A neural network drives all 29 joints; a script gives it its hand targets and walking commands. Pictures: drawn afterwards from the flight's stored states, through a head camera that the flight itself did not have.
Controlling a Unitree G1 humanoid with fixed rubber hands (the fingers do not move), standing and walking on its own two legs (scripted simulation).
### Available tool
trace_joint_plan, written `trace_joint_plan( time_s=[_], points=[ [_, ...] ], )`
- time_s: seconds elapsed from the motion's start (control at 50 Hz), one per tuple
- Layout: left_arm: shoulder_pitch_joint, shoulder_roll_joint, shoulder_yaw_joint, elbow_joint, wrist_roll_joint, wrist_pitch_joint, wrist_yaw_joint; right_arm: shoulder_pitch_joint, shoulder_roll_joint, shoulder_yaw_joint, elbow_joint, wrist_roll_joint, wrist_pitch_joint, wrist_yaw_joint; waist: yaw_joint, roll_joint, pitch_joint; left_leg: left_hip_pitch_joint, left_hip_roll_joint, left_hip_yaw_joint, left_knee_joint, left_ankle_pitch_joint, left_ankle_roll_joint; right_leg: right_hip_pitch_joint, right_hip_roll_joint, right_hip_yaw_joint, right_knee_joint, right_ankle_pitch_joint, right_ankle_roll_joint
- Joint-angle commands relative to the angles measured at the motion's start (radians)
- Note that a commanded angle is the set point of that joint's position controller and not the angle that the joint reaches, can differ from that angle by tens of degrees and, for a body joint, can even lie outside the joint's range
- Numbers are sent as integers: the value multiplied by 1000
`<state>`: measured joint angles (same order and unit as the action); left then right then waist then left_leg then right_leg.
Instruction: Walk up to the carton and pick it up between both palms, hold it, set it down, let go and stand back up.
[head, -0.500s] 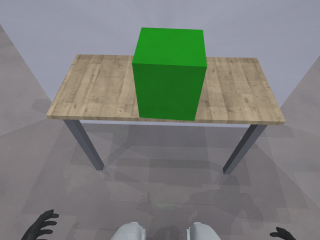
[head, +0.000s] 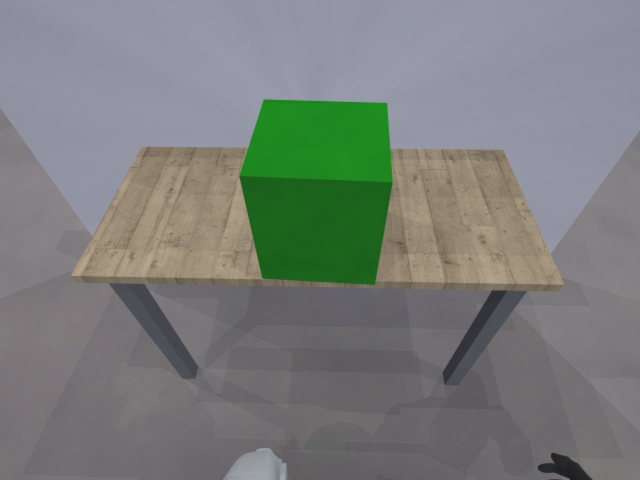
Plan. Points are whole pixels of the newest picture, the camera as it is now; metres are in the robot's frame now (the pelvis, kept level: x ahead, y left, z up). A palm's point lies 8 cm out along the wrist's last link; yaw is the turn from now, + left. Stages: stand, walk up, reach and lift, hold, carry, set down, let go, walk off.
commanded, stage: walk up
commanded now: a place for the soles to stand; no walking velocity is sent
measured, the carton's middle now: (321, 195) +0.56 +0.02 +0.00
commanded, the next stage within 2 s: none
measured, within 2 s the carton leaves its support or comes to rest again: neither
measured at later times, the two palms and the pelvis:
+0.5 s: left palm out of the picture +0.11 +0.33 -0.07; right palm (583, 458) +0.16 -0.32 -0.09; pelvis +0.09 +0.00 +0.00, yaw +0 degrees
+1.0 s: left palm (86, 386) +0.25 +0.36 -0.09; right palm (538, 413) +0.22 -0.28 -0.09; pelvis +0.15 +0.04 +0.00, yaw +0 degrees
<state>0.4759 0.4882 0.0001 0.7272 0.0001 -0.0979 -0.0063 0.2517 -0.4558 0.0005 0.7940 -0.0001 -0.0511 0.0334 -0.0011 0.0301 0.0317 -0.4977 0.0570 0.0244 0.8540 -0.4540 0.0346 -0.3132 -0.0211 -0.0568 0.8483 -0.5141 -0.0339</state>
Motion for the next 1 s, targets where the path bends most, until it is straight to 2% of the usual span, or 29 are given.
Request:
trace_joint_plan(
  time_s=[0.0, 0.02, 0.04, 0.1, 0.16, 0.18, 0.24, 0.26, 0.28, 0.3, 0.34, 0.4, 0.44, 0.5, 0.54, 0.56, 0.58, 0.6, 0.62, 0.68, 0.74, 0.76, 0.78, 0.8, 0.84, 0.86, 0.9, 0.94, 0.98],
  points=[
    [-129, 191, 88, -88, 3, -9, 4, 235, -220, -133, 2, -30, -62, -8, -127, -54, -174, 432, -64, -9, -302, 167, 65, -125, -119, 142, 42, 631, -103],
    [-91, 107, 56, -91, -8, -6, 1, 313, -314, -167, -2, -37, -70, -17, -165, 157, -252, 653, 147, -396, -400, -27, 167, -375, 0, 45, 327, 441, -29],
    [-114, 124, 65, -95, -10, -10, 5, 287, -345, -162, -27, -12, -64, -23, -146, 226, -165, 630, 332, -764, -564, -39, 266, -550, 77, 40, 416, -10, 7],
    [-151, 202, 63, -41, 13, -14, 10, 157, -302, -141, -62, 10, -50, -24, -90, -8, -54, 502, 300, -578, -447, 45, 301, -579, -54, 115, 328, -22, 7],
    [-68, 178, 79, 25, 5, -10, -17, 54, -294, -129, -82, -14, -39, -14, -30, 164, -91, 201, 230, -383, -472, -111, 264, -300, -42, 19, 113, -37, 3],
    [-80, 186, 85, 26, 1, -3, -21, 53, -295, -133, -71, -23, -30, -7, -45, 177, -50, 151, 205, -366, -481, -177, 237, -223, -56, 16, 46, -33, 14],
    [116, 181, 118, 112, 10, -15, -7, -48, -242, -113, -94, -29, -7, 1, 88, 86, -53, -185, 111, -165, -257, -302, 132, 182, 39, -45, -170, 168, 8],
    [216, 226, 150, 138, 22, -22, 6, -67, -174, -97, -129, -46, 6, 1, 152, -73, -59, -428, 29, -53, -23, -384, 81, 398, 17, 65, -189, 44, -19],
    [223, 339, 167, 115, 28, -24, 21, -126, -85, -74, -144, -31, 11, -7, 179, -351, 2, -563, -86, 46, 353, -205, 15, 257, -312, 715, -592, -515, -74],
    [48, 400, 162, 26, 26, -25, 27, -133, -184, -81, -146, -34, 10, -11, 128, -203, 83, -586, -36, -107, 406, -84, 8, 100, -439, 962, -744, -776, -176],
    [-102, 353, 151, -11, 20, -26, 29, -71, -246, -106, -103, -21, -6, 0, 40, -60, 170, -469, 71, -98, 351, 47, 1, 12, -368, 758, -650, -567, -202],
    [-69, 338, 140, -17, 27, -24, 15, 16, -232, -125, -64, -22, 0, 11, 28, -166, 84, -219, 47, -41, 247, 60, -11, -58, -287, 512, -555, -342, -200],
    [-14, 324, 143, 0, 24, -28, 14, -27, -216, -122, -68, -30, -12, 9, 40, -155, 100, -262, 36, -44, 155, 3, -14, 9, -317, 550, -535, -124, -226],
    [-79, 287, 110, -31, 22, -6, 11, 39, -178, -109, -57, -16, -23, -5, 6, -192, 42, -11, -16, 34, -101, 50, 0, -88, -270, 369, -364, 246, -218],
    [-137, 186, 67, -43, 1, 8, 15, 178, -172, -118, 19, -19, -28, -25, -81, -113, -70, 328, -77, 50, -193, 207, 11, -233, -136, 168, -103, 459, -107],
    [-111, 114, 32, -45, 2, 20, 18, 228, -227, -136, 27, -44, -29, -37, -109, 125, -127, 456, 25, -218, -363, 60, 60, -365, -98, 101, 131, 364, -44],
    [-109, 104, 33, -83, -3, 21, 20, 214, -322, -153, -16, -34, -31, -38, -86, 242, -80, 426, 281, -649, -536, -142, 167, -512, 36, 10, 252, 3, 9],
    [-161, 206, 72, -50, 3, 31, 31, 201, -352, -146, -7, -9, -27, -34, -100, 74, -12, 310, 344, -759, -597, -294, 262, -476, 14, 88, 247, -140, 8],
    [-113, 227, 79, -26, 7, 30, 29, 106, -314, -143, -24, -8, -22, -35, -49, 52, 18, 275, 283, -633, -531, -261, 262, -445, -15, 67, 238, -86, 7],
    [-37, 156, 73, 29, 12, 17, 20, 40, -259, -109, -33, -26, -14, -32, -17, 186, -46, 228, 214, -416, -392, 157, 225, -302, -30, 55, 68, -64, 2],
    [22, 137, 82, 73, 10, -5, 23, -47, -218, -92, -60, -19, 0, -25, 52, 89, -114, 15, 117, -193, -224, 247, 162, 69, 39, -14, -202, 169, -5],
    [20, 172, 93, 77, 21, -3, 36, -56, -160, -65, -77, -9, 4, -22, 76, 48, -116, -124, 78, -146, -69, 211, 94, 149, -40, 134, -260, 149, -38],
    [-24, 245, 103, 54, 31, -7, 41, -38, -99, -46, -75, -10, 7, -27, 45, -171, -69, -211, -21, -40, 89, 104, 20, 114, -241, 515, -386, 109, -120],
    [-86, 318, 121, 43, 28, -6, 38, -29, -142, -62, -70, -4, 15, -36, 34, -197, 9, -190, -8, -33, 87, -106, 18, 4, -337, 602, -451, 34, -187],
    [-190, 281, 97, 27, 17, -2, 37, -12, -177, -79, -32, -12, -4, -36, -11, -152, -2, -90, -4, -37, -2, -25, 25, -17, -295, 506, -302, 271, -207],
    [-204, 246, 92, 16, 14, 3, 33, 32, -181, -82, -21, -16, -18, -36, -27, -80, -75, 66, 0, -30, -117, 119, 34, -49, -218, 345, -232, 314, -143],
    [-236, 113, 51, -7, -4, 21, 26, 96, -236, -104, -8, -30, -36, -42, -61, 205, -96, 292, 167, -421, -383, 139, 136, -322, -29, 62, 85, 255, 3],
    [-263, 157, 57, -18, 1, 22, 34, 114, -283, -108, -12, -20, -36, -36, -63, 118, -77, 330, 254, -542, -393, 250, 237, -379, -9, 69, 93, -106, 9],
    [-205, 158, 66, 33, 6, 13, 33, 73, -258, -113, -28, -23, -28, -45, -36, 112, -123, 373, 246, -484, -336, 366, 207, -313, -6, 59, 55, -79, 7]
  ],
)
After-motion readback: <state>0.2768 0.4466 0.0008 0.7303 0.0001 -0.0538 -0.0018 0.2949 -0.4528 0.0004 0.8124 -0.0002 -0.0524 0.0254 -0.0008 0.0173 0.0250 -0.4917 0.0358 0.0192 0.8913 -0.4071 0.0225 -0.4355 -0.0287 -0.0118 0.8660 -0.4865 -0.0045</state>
